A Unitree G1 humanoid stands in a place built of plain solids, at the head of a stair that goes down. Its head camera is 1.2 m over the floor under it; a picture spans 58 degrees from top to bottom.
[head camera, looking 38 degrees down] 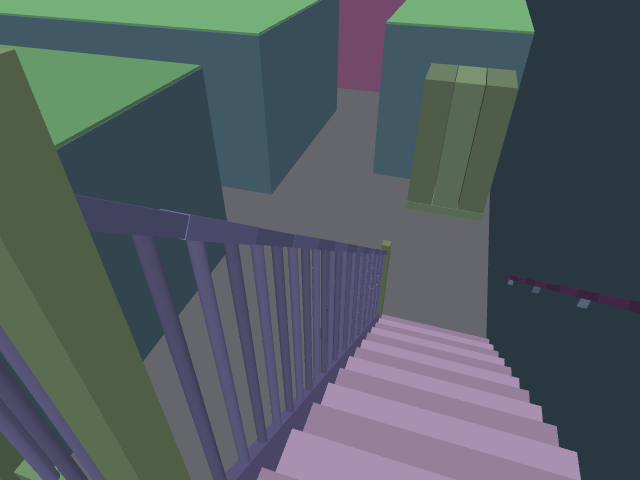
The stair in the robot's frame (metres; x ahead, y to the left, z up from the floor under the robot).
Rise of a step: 0.20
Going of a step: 0.25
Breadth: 1.20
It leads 18 degrees to the right of straight ahead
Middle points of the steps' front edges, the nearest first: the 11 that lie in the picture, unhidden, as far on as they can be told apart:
0.92 -0.54 -0.60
1.15 -0.61 -0.80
1.39 -0.69 -1.00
1.62 -0.77 -1.20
1.86 -0.84 -1.40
2.09 -0.92 -1.60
2.33 -0.99 -1.80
2.56 -1.07 -2.00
2.80 -1.14 -2.20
3.03 -1.22 -2.40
3.27 -1.30 -2.60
